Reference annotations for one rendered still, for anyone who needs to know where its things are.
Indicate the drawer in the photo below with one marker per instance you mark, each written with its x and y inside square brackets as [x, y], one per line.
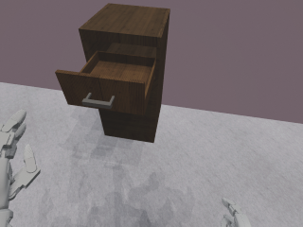
[129, 78]

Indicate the robot left forearm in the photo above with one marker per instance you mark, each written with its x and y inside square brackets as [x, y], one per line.
[5, 217]

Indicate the handle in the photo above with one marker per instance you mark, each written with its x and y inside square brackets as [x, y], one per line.
[98, 103]

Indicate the cabinet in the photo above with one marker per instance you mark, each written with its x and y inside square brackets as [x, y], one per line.
[132, 30]

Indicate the robot left hand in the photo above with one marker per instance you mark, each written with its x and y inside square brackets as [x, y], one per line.
[10, 134]

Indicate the robot right hand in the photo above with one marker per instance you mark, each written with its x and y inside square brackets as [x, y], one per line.
[239, 220]

